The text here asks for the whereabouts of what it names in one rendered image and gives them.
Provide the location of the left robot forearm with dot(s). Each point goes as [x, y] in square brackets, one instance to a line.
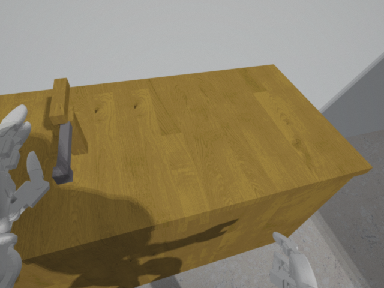
[10, 260]

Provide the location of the counter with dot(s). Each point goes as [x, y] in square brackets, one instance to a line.
[170, 174]

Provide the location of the robot right hand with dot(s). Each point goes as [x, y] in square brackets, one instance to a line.
[297, 272]

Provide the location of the robot left hand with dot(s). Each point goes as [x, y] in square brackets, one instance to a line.
[13, 133]

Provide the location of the tap lever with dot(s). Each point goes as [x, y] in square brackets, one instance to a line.
[63, 173]

